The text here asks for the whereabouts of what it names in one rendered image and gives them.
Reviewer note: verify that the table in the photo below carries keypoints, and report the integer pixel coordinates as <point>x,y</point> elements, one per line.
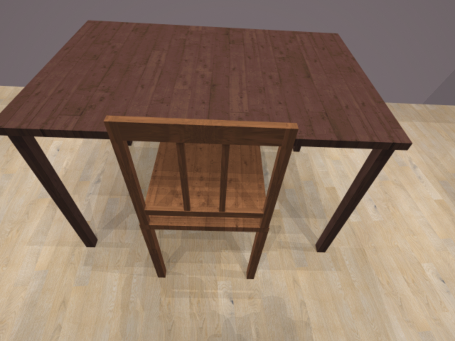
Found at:
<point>127,69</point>

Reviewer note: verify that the chair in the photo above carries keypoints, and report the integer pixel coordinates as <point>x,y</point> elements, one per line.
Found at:
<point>207,176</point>

